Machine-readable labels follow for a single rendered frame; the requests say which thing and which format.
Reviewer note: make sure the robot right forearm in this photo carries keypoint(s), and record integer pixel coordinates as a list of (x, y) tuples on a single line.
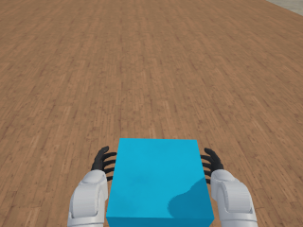
[(235, 205)]

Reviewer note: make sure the robot left hand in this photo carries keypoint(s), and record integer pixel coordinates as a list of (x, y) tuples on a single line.
[(99, 163)]

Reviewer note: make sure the robot left forearm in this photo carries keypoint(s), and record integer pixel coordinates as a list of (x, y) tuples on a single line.
[(87, 203)]

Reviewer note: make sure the carton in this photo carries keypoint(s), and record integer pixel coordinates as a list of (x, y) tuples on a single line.
[(159, 183)]

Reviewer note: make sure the robot right hand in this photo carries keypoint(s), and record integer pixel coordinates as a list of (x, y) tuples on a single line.
[(214, 160)]

